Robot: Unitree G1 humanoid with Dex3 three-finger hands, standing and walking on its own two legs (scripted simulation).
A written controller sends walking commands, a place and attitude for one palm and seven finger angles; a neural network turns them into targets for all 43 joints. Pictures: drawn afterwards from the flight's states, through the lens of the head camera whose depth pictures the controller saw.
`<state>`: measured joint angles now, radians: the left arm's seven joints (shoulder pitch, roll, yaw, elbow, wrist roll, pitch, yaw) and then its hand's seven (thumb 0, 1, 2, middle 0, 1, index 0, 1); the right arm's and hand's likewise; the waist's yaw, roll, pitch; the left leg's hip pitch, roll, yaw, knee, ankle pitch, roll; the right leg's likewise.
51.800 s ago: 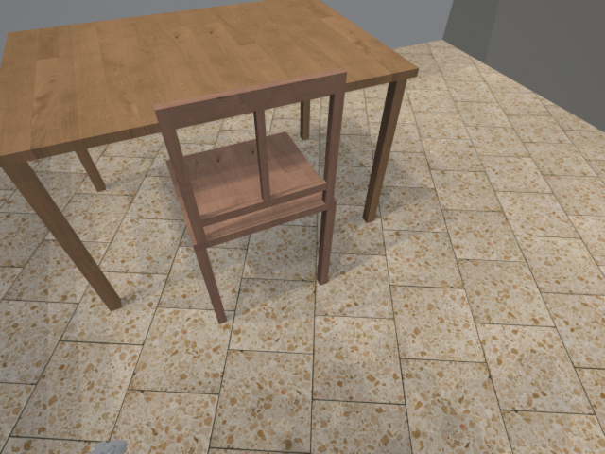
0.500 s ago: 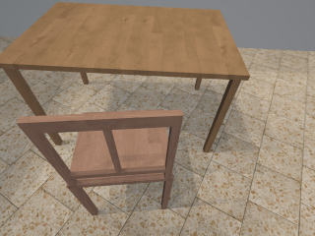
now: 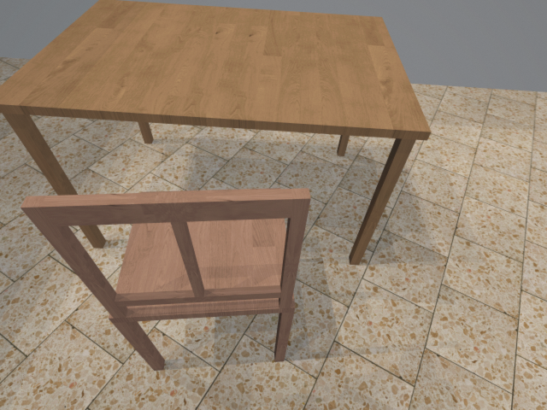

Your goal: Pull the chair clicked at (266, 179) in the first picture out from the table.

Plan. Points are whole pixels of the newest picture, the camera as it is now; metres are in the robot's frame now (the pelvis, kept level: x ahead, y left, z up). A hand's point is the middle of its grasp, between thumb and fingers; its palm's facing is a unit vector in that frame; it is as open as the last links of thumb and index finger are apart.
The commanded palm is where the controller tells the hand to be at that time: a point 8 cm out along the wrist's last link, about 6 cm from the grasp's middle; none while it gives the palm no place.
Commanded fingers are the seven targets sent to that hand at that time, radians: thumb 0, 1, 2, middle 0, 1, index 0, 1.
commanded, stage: shuffle to correct the standing spot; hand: left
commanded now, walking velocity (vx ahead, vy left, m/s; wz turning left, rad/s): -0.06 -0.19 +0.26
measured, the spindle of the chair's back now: (190, 261) +0.39 +0.18 -0.09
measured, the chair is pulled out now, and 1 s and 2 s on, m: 0.23 0.23 0.23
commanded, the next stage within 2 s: come to a stop and stand still in 0.04 s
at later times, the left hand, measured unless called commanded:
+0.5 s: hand out of the picture +0.00 +0.14 -0.18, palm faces +0.10 -0.98 -0.18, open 7.3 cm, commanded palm none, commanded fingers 0.00 0.90 0.90 -0.20 -0.30 -0.20 -0.30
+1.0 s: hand out of the picture +0.02 +0.19 -0.18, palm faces +0.08 -0.98 -0.20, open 7.4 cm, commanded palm none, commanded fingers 0.00 0.90 0.90 -0.20 -0.30 -0.20 -0.30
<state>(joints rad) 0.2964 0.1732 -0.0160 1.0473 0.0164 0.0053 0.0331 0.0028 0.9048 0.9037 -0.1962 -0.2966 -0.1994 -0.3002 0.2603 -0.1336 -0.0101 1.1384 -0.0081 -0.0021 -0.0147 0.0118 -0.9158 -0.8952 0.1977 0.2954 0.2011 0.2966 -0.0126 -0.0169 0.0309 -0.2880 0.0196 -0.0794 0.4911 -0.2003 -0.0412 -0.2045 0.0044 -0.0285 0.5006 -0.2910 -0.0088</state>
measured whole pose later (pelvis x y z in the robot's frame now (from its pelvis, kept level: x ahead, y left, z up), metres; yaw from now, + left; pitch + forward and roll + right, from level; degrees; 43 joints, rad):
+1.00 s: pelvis +0.00 +0.01 +0.00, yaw +3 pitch -1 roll -1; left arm 0.29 0.16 0.00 1.03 0.02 -0.01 0.04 0.01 0.91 0.90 -0.20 -0.30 -0.20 -0.30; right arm 0.29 -0.17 0.00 1.07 -0.02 -0.01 -0.02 0.02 -0.94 -0.90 0.20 0.30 0.20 0.30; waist 0.00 0.01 0.00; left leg -0.22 -0.01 0.05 0.55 -0.31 0.04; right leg -0.18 -0.03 -0.08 0.52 -0.31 0.00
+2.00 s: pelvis +0.00 +0.01 +0.01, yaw +3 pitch -2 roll +0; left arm 0.31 0.16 -0.02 1.09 0.02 0.00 0.04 0.00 0.91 0.90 -0.20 -0.30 -0.20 -0.30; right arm 0.28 -0.14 0.01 1.14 -0.01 -0.03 -0.02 0.01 -0.92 -0.90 0.20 0.30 0.20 0.30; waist 0.01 -0.03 0.03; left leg -0.15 -0.02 0.07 0.43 -0.25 0.05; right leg -0.14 -0.04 -0.06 0.44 -0.27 0.01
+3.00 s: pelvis -0.01 -0.01 +0.01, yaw +2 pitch -1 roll +0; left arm 0.33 0.13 -0.02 1.09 0.02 -0.01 0.03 0.00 0.91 0.90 -0.20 -0.30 -0.20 -0.30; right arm 0.29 -0.11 0.01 1.16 0.00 -0.02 -0.02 0.01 -0.91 -0.90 0.20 0.30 0.20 0.30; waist 0.01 -0.02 0.03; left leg -0.18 0.01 0.07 0.42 -0.22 0.01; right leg -0.17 -0.01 -0.07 0.44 -0.25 -0.02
